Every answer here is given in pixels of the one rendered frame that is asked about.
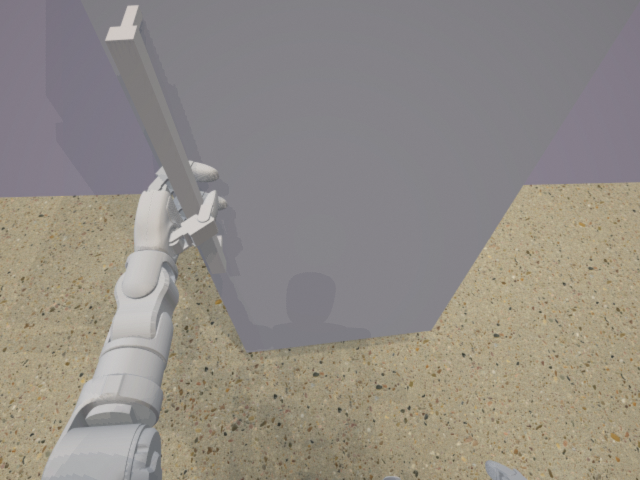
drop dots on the handle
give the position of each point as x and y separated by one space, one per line
132 60

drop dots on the robot right hand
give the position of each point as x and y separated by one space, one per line
498 471

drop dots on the robot left forearm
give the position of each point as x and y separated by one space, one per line
126 385

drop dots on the fridge door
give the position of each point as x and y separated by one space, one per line
367 149

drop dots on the robot left upper arm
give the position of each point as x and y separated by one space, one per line
116 452

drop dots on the robot left hand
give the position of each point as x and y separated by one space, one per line
158 215

